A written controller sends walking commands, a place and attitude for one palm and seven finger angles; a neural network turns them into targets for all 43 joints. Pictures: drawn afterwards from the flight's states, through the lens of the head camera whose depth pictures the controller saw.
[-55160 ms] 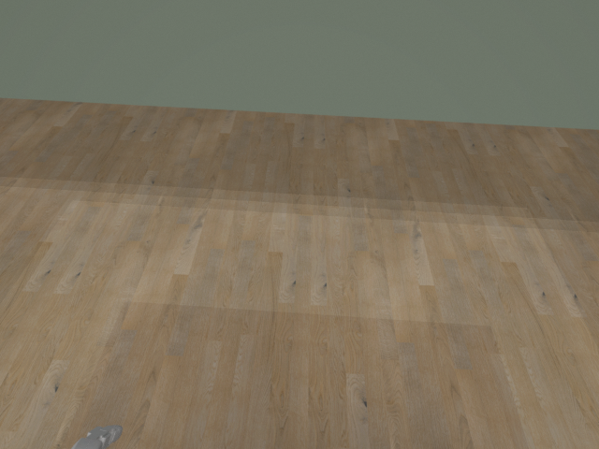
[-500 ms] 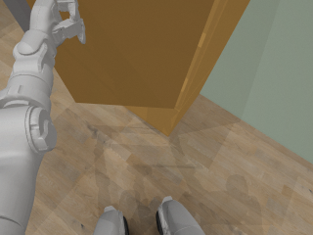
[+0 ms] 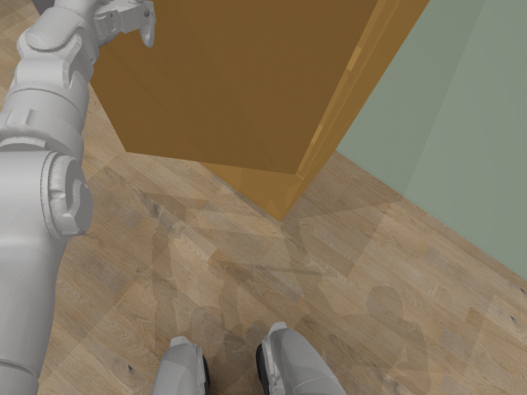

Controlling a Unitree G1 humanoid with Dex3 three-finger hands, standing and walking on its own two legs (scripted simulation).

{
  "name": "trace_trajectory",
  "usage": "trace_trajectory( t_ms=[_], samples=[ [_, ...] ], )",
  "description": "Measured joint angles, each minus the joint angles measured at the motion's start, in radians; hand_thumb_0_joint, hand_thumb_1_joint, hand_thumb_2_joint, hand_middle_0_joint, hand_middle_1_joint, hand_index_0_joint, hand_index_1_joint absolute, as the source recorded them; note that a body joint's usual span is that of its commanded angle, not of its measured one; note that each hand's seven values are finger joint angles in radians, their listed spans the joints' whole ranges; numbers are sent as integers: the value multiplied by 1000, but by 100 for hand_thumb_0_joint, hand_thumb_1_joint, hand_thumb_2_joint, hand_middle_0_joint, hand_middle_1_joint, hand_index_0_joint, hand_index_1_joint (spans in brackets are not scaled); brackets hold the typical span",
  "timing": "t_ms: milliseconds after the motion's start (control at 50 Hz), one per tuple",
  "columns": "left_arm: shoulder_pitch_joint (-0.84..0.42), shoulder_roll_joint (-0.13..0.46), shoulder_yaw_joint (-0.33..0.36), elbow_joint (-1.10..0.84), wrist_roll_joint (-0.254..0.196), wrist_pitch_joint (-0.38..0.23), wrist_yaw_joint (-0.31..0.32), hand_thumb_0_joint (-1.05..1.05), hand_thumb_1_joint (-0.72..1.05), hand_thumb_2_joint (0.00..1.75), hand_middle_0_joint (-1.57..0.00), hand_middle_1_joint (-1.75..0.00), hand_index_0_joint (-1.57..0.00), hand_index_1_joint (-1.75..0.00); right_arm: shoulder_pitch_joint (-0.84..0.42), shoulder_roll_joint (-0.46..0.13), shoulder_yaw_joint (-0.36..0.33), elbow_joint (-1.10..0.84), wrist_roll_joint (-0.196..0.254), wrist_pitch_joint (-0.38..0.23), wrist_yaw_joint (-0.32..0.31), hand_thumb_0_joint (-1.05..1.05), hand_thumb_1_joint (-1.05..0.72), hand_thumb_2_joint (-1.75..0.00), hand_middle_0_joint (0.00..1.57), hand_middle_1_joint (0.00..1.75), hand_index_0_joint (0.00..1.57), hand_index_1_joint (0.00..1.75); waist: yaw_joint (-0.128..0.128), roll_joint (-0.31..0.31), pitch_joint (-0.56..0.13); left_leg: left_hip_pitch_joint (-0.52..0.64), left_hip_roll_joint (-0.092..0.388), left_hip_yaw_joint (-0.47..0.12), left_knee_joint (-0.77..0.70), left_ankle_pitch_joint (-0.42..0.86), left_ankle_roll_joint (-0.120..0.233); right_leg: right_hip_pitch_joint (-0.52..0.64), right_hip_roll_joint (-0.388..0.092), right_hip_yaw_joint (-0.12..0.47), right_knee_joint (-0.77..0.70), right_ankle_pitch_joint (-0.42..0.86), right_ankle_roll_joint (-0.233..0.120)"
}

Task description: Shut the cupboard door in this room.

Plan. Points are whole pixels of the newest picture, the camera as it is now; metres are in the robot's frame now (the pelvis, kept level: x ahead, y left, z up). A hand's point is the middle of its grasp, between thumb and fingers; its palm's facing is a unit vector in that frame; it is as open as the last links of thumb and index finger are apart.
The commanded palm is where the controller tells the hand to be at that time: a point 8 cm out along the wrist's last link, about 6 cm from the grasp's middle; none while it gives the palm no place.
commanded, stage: push the door shut along its arc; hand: left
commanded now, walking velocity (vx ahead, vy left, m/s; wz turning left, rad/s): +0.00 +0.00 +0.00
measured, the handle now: out of the picture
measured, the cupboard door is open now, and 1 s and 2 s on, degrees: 32 23 23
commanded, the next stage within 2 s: pull the fist back off the door in 0.10 s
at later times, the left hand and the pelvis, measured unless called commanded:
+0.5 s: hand out of the picture +0.62 +0.02 +0.15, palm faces +0.07 -1.00 -0.06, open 3.2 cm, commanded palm +0.59 +0.05 +0.14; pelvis +0.00 +0.00 -0.01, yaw -1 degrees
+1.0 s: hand (177, 49) +0.55 +0.03 +0.13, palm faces +0.02 -1.00 +0.00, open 3.1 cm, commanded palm +0.52 +0.07 +0.14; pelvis +0.03 -0.02 +0.03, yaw +0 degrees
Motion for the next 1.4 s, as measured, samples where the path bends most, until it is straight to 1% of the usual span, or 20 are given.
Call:
trace_trajectory(
  t_ms=[220, 240, 320, 380, 420, 460, 500, 540, 640, 720, 800, 880, 960, 1020, 1100, 1160, 1240, 1300, 1360, 1400],
  samples=[
    [-79, 5, -25, 16, 13, 23, 13, 5, 103, 102, -130, -150, -130, -150, -5, 14, 9, 26, -5, -29, -7, 0, -90, -90, 21, 30, 21, 30, -23, 1, 2, -58, -2, 5, 33, -4, 6, -59, -2, 4, 35, -4, 5],
    [-83, -6, 8, 21, 11, 32, 42, 5, 103, 102, -130, -150, -130, -150, 3, 14, 8, 20, -8, -30, -5, 0, -90, -90, 21, 30, 21, 30, -23, 7, -4, -65, 0, 3, 37, -6, 6, -65, 0, 3, 35, -4, 5],
    [-93, -75, 128, 30, 25, 46, 329, 4, 93, 97, -130, -150, -130, -150, 42, 19, 9, -15, -40, -31, 37, 0, -90, -90, 21, 30, 21, 30, -27, 25, -30, -91, 1, 2, 44, -10, 4, -89, 1, 2, 38, -5, 9],
    [-96, -120, 179, 24, 97, 20, 543, 3, 89, 94, -130, -150, -130, -150, 64, 31, 7, -33, -80, -25, 84, 0, -90, -90, 21, 30, 21, 29, -40, 30, -44, -106, 0, 4, 49, -12, 3, -106, 0, 4, 48, -10, 9],
    [-88, -131, 182, 18, 166, -15, 633, 4, 88, 94, -130, -150, -130, -150, 75, 40, 5, -38, -99, -17, 115, 0, -90, -90, 21, 30, 21, 29, -50, 33, -52, -115, 1, 7, 54, -16, 2, -119, 0, 8, 56, -14, 8],
    [-67, -128, 172, 4, 221, -47, 665, 4, 89, 93, -130, -150, -130, -150, 85, 50, 1, -40, -107, -1, 137, 0, -90, -90, 21, 30, 21, 30, -56, 36, -53, -113, 3, 13, 54, -18, 2, -121, 1, 13, 61, -17, 7],
    [-38, -124, 152, -15, 244, -63, 657, 4, 91, 93, -130, -150, -130, -150, 95, 59, -3, -41, -103, 19, 148, 0, -90, -90, 21, 30, 21, 30, -55, 38, -49, -98, 4, 19, 43, -18, 1, -111, 2, 19, 55, -17, 5],
    [-7, -126, 141, -28, 235, -57, 625, 3, 91, 93, -130, -150, -130, -150, 107, 65, -4, -40, -92, 42, 150, 0, -90, -90, 21, 30, 21, 30, -45, 39, -42, -69, 6, 25, 21, -14, 0, -86, 4, 26, 36, -12, 4],
    [90, -172, 159, -48, 133, -15, 562, 3, 91, 91, -130, -150, -130, -150, 138, 60, -4, -48, -65, 79, 135, 0, -90, -90, 21, 30, 21, 30, -10, 40, -36, 40, 8, 37, -67, 7, -3, 15, 6, 39, -45, 10, 2],
    [179, -234, 163, -104, 88, -80, 566, 3, 91, 90, -130, -150, -130, -150, 149, 43, -17, -52, -62, 72, 131, 0, -90, -90, 21, 30, 21, 30, 15, 31, -46, 115, 8, 38, -121, 15, -9, 88, 7, 41, -94, 16, -3],
    [236, -264, 140, -132, 112, -151, 576, 2, 91, 90, -130, -150, -130, -150, 129, 24, -37, -52, -61, 74, 134, 0, -90, -90, 21, 30, 21, 30, 30, 16, -59, 159, 6, 36, -138, 10, -14, 130, 6, 39, -105, 7, -9],
    [316, -294, 81, -176, 113, -152, 561, 2, 90, 90, -130, -150, -130, -150, 101, 10, -61, -64, -47, 95, 133, 0, -90, -90, 21, 30, 20, 29, 58, 9, -66, 200, 3, 34, -157, 10, -18, 170, 3, 37, -118, 2, -13],
    [403, -351, 51, -219, 58, -128, 546, 2, 90, 90, -130, -150, -130, -150, 60, 3, -70, -76, -32, 112, 122, 0, -91, -90, 20, 30, 20, 29, 93, 4, -51, 255, -2, 33, -186, 17, -19, 223, -1, 36, -142, 5, -14],
    [475, -397, 39, -291, 23, -149, 551, 2, 90, 90, -130, -150, -130, -150, 25, 5, -73, -84, -26, 106, 112, 0, -91, -90, 20, 30, 20, 29, 115, -2, -43, 285, -5, 34, -202, 23, -20, 250, -4, 37, -152, 8, -15],
    [507, -427, -12, -347, 41, -219, 567, 2, 90, 90, -130, -150, -130, -150, -25, 14, -75, -76, -24, 84, 104, 0, -91, -90, 20, 30, 20, 29, 132, -5, -41, 293, -11, 28, -192, 20, -23, 259, -10, 31, -135, -2, -17],
    [456, -419, -39, -300, 79, -223, 574, 2, 90, 90, -130, -150, -131, -150, -67, 25, -68, -62, -22, 87, 101, 0, -91, -90, 20, 30, 20, 29, 131, -5, -44, 284, -16, 23, -175, 18, -24, 250, -14, 26, -113, -10, -17],
    [379, -401, -16, -201, 74, -150, 575, 2, 90, 90, -130, -150, -131, -150, -91, 38, -49, -66, -12, 105, 90, 0, -91, -90, 20, 30, 20, 29, 119, -3, -45, 283, -18, 26, -182, 28, -25, 245, -17, 28, -113, -3, -17],
    [400, -394, 64, -207, 37, -116, 556, 2, 90, 90, -130, -150, -131, -150, -75, 44, -36, -86, -6, 119, 80, 0, -91, -90, 20, 30, 20, 29, 118, -4, -43, 310, -14, 42, -214, 42, -25, 261, -13, 45, -135, 12, -18],
    [512, -388, 107, -313, 17, -147, 529, 2, 90, 90, -130, -150, -130, -150, -33, 45, -35, -107, -2, 122, 75, 0, -91, -90, 20, 30, 20, 29, 133, -1, -46, 355, -8, 63, -251, 52, -22, 293, -7, 67, -162, 26, -18],
    [607, -377, 98, -404, 22, -181, 510, 2, 90, 90, -130, -150, -130, -150, -5, 43, -38, -112, 3, 123, 75, 0, -91, -90, 20, 30, 20, 29, 147, 3, -49, 387, -6, 72, -269, 54, -22, 320, -4, 76, -176, 29, -18]
  ],
)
